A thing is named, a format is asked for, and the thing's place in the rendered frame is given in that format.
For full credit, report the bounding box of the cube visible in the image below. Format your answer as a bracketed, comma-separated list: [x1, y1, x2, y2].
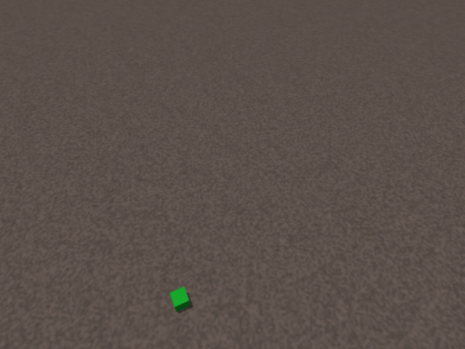
[170, 287, 190, 312]

